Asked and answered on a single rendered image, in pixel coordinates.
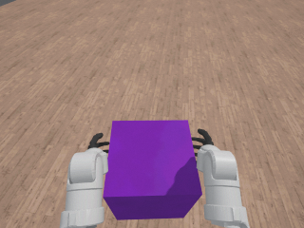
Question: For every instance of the right robot forearm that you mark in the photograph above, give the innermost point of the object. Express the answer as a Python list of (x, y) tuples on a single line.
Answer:
[(222, 194)]

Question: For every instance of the left robot forearm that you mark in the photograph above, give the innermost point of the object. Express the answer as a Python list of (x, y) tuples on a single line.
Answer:
[(84, 194)]

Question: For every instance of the carton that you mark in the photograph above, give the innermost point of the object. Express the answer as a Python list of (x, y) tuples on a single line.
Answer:
[(152, 170)]

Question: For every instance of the right robot hand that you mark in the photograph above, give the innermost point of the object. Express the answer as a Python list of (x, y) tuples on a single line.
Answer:
[(207, 140)]

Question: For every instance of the left robot hand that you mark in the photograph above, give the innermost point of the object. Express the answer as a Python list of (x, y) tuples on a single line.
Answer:
[(94, 144)]

